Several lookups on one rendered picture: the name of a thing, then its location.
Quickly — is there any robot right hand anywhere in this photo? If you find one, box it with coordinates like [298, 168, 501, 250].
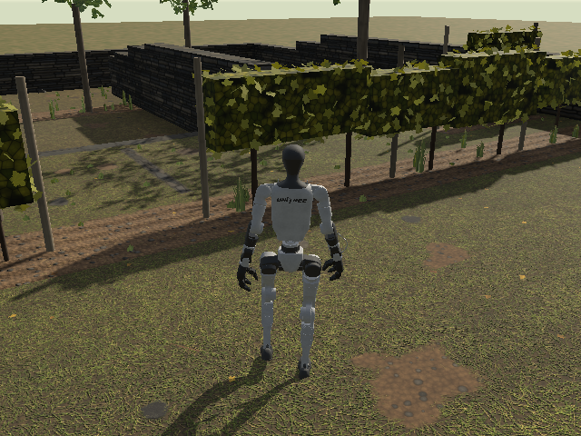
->
[322, 258, 344, 281]

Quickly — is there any left robot upper arm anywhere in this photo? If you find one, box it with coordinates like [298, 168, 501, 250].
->
[250, 183, 273, 234]

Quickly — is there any robot left forearm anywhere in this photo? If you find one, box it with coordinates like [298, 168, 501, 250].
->
[239, 220, 259, 267]

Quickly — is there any robot left hand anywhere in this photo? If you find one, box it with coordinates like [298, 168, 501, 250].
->
[237, 265, 258, 292]

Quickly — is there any humanoid robot head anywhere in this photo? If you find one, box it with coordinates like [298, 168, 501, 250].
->
[277, 144, 308, 189]

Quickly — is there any right robot shin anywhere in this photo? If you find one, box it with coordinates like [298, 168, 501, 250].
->
[300, 307, 315, 368]

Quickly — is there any right robot upper arm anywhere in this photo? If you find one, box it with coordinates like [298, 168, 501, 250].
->
[311, 184, 334, 235]

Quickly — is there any robot right forearm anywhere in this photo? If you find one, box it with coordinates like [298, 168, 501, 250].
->
[325, 221, 342, 262]

